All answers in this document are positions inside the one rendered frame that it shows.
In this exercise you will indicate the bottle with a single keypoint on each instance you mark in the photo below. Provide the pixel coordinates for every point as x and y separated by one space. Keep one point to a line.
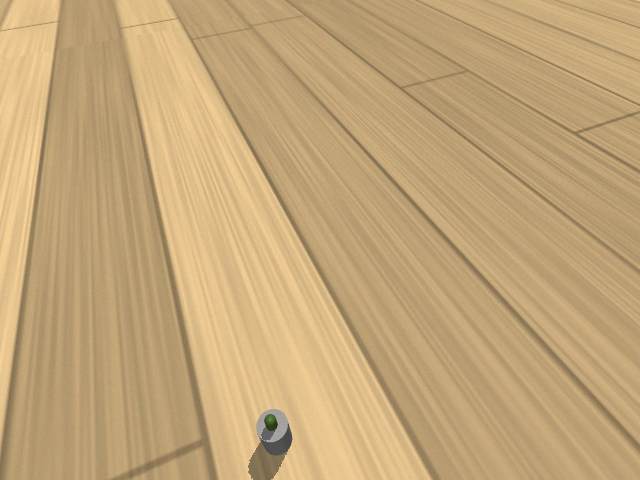
274 432

